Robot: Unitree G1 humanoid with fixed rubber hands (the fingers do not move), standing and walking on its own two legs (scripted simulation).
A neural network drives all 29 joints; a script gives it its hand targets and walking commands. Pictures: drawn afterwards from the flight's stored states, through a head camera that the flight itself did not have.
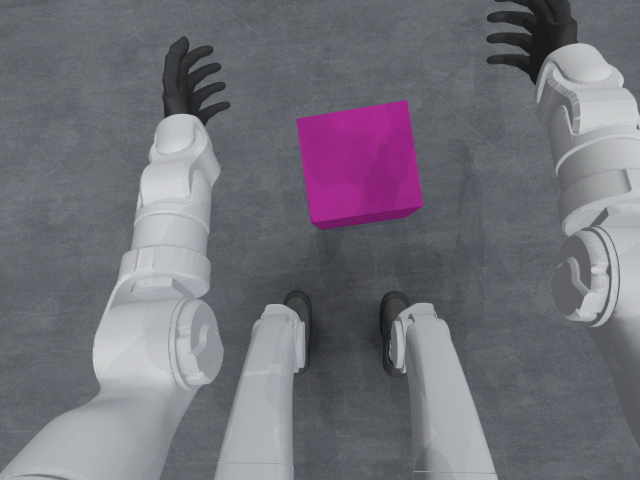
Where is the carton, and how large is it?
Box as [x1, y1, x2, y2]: [296, 100, 422, 229]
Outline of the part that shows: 406,100 296,119 310,221 313,224 322,229 404,217 422,206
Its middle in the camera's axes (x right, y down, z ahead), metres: +0.08 -0.14 +0.85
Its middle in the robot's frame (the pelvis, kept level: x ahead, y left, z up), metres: +0.51 -0.02 -0.51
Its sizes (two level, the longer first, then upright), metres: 0.210 0.200 0.250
